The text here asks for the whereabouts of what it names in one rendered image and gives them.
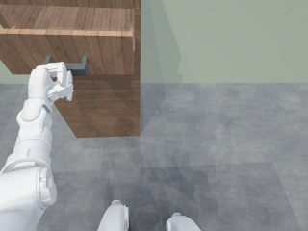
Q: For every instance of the left robot hand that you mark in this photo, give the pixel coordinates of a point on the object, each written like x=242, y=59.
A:
x=41, y=85

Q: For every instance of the robot left thigh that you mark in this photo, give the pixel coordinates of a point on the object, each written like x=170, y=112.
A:
x=116, y=218

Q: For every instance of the robot left upper arm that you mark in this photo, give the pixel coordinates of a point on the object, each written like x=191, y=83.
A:
x=24, y=196

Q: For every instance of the drawer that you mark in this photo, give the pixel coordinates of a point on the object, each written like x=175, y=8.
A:
x=104, y=35

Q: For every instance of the handle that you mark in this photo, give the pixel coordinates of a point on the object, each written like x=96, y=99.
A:
x=76, y=69

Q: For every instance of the robot right thigh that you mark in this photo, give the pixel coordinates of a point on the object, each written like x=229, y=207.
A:
x=181, y=223

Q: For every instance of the cabinet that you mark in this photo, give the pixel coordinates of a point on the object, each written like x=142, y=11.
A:
x=102, y=105

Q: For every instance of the left robot forearm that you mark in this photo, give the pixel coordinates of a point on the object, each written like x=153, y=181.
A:
x=34, y=141

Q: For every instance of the robot thigh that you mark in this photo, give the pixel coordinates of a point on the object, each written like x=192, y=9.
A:
x=181, y=223
x=116, y=218

